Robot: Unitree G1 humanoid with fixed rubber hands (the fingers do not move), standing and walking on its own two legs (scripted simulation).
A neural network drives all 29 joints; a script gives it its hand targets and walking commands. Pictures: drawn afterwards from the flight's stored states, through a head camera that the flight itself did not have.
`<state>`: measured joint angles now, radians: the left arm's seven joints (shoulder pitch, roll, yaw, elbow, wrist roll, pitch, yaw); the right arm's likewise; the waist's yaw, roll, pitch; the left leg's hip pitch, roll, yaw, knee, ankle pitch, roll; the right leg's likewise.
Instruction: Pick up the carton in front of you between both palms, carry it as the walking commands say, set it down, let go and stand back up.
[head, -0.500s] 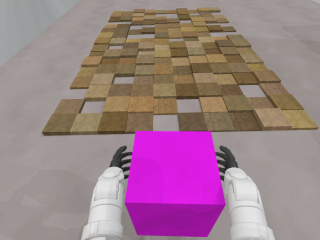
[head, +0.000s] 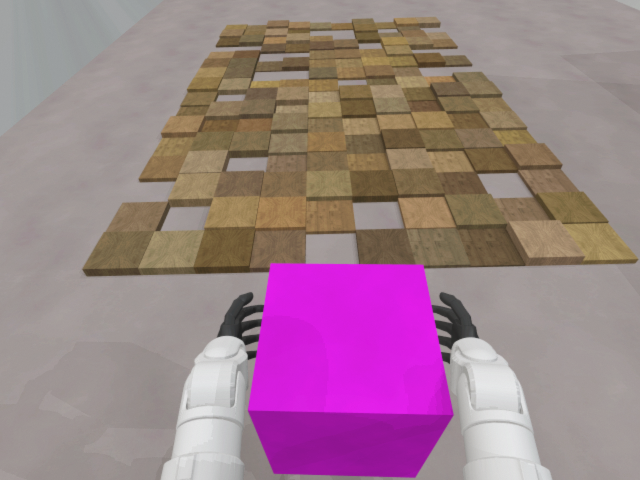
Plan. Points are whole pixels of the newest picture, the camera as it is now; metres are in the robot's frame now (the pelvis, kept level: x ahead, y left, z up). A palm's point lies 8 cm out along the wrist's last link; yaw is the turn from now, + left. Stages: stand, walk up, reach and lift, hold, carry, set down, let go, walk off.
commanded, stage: reach and lift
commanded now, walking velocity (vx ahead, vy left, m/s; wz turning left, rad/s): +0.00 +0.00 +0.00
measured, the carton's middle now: (345, 373) +0.29 +0.00 -0.04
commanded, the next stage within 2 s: hold in 0.26 s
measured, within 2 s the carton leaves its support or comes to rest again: neither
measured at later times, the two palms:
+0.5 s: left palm (227, 344) +0.28 +0.15 +0.05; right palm (469, 345) +0.28 -0.15 +0.05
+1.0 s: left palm (228, 343) +0.28 +0.15 +0.05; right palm (469, 344) +0.28 -0.15 +0.05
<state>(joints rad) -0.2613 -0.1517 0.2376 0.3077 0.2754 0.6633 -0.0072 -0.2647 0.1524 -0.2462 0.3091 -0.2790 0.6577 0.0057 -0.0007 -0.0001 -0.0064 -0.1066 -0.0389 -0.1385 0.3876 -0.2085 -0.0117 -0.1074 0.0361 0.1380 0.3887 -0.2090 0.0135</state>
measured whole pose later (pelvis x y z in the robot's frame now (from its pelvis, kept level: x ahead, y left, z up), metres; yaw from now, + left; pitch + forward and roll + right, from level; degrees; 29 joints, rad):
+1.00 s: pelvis -0.01 +0.00 +0.00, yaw +0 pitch -7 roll +0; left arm -0.28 -0.16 0.24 0.24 0.28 0.76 -0.02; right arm -0.29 0.16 -0.25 0.24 -0.28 0.75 0.02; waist 0.00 0.00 0.02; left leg -0.05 -0.03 -0.13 0.36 -0.19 -0.01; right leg -0.05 0.03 0.13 0.37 -0.19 0.01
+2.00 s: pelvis +0.26 +0.02 -0.01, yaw +2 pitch +5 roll +2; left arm -0.16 -0.13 0.11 -0.38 0.09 1.22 0.10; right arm -0.17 0.13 -0.11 -0.36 -0.09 1.21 -0.10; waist 0.04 -0.04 -0.10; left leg -0.54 0.03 0.19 0.60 -0.22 0.01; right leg 0.01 -0.07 -0.14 0.30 -0.40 0.02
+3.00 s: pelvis +0.93 +0.05 -0.02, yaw +1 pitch +4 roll +1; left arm -0.29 -0.11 0.13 -0.31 0.09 1.19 0.10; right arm -0.29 0.11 -0.14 -0.32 -0.09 1.18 -0.11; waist 0.01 -0.04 -0.07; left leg -0.51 0.06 0.20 0.59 -0.28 0.05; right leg 0.02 -0.07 -0.21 0.40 -0.46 0.01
